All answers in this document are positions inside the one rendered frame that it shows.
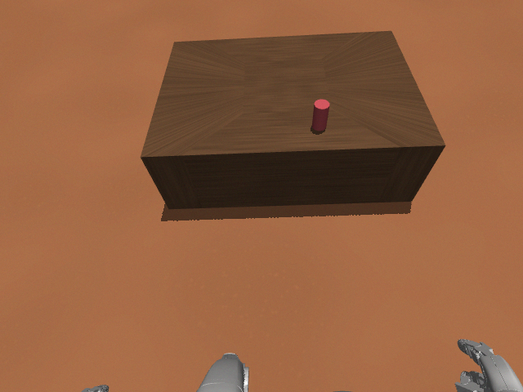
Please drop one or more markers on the can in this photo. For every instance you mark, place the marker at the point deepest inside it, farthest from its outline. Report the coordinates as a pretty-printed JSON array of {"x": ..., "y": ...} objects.
[{"x": 320, "y": 115}]

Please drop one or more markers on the right robot hand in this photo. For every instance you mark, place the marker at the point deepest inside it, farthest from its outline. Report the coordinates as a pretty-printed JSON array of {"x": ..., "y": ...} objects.
[{"x": 497, "y": 373}]

